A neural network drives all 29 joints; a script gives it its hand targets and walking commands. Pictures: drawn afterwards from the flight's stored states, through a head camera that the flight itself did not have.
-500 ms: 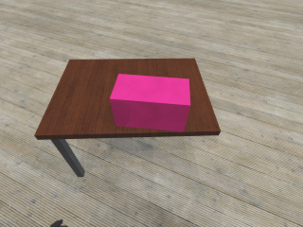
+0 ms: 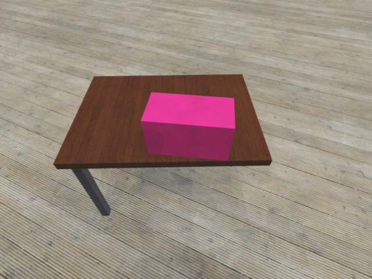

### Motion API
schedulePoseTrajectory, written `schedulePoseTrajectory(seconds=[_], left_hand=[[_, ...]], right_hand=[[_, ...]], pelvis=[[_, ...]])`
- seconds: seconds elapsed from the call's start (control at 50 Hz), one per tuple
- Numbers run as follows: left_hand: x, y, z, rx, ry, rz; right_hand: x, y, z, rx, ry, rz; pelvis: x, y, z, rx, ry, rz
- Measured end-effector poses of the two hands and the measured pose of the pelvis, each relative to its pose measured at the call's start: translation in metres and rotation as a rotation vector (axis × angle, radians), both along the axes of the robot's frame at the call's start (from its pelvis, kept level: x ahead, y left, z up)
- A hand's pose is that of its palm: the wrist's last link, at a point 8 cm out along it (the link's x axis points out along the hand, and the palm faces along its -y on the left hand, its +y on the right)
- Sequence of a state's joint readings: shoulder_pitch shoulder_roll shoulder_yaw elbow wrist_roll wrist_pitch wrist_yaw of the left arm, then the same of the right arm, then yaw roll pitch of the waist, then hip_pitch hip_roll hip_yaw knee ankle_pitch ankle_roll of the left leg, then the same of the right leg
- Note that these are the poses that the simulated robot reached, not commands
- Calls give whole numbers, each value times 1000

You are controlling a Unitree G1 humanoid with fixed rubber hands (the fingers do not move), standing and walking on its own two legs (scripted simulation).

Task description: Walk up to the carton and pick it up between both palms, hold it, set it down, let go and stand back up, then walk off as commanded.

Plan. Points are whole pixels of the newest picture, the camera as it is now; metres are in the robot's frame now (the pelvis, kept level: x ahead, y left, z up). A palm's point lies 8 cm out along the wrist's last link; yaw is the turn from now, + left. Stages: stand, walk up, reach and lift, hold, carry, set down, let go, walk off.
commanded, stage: stand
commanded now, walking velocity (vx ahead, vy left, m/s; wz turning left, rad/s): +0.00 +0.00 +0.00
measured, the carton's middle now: (189, 126) +0.68 +0.01 -0.14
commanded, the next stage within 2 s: none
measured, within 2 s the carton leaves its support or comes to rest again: neither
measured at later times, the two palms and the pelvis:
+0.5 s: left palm out of the picture +0.02 +0.28 -0.12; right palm out of the picture +0.02 -0.30 -0.13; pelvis -0.03 -0.01 +0.00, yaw +1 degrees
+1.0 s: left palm out of the picture +0.07 +0.28 -0.12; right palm out of the picture +0.07 -0.30 -0.12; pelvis -0.01 -0.01 +0.00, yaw +1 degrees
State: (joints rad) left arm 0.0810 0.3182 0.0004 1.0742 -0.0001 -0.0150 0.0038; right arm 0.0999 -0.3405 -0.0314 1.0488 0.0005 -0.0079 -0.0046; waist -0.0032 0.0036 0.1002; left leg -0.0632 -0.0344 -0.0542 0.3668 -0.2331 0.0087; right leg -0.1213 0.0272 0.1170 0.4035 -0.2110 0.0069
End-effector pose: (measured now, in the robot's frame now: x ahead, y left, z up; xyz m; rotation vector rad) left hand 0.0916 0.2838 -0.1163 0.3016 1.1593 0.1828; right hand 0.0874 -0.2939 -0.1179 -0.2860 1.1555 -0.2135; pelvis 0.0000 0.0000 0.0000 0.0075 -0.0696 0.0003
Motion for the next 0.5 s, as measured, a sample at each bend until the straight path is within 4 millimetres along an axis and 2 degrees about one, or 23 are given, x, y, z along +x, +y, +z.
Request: schedulePoseTrajectory(seconds=[0.16, 0.34, 0.42, 0.5], left_hand=[[-34, 3, 2, 11, 46, 30], [-64, 2, 0, 16, 97, 41], [-71, 0, -2, 13, 124, 40], [-71, -2, -4, 6, 132, 42]], right_hand=[[-14, -1, -1, 17, 13, 13], [-47, -2, -8, 28, 96, 12], [-59, -7, -9, 24, 121, -5], [-69, -11, -8, 10, 144, -15]], pelvis=[[-13, -4, 2, -2, -7, 8], [-23, -7, 3, -1, -2, 9], [-25, -8, 3, -1, 7, 11], [-25, -8, 3, -3, 9, 13]])
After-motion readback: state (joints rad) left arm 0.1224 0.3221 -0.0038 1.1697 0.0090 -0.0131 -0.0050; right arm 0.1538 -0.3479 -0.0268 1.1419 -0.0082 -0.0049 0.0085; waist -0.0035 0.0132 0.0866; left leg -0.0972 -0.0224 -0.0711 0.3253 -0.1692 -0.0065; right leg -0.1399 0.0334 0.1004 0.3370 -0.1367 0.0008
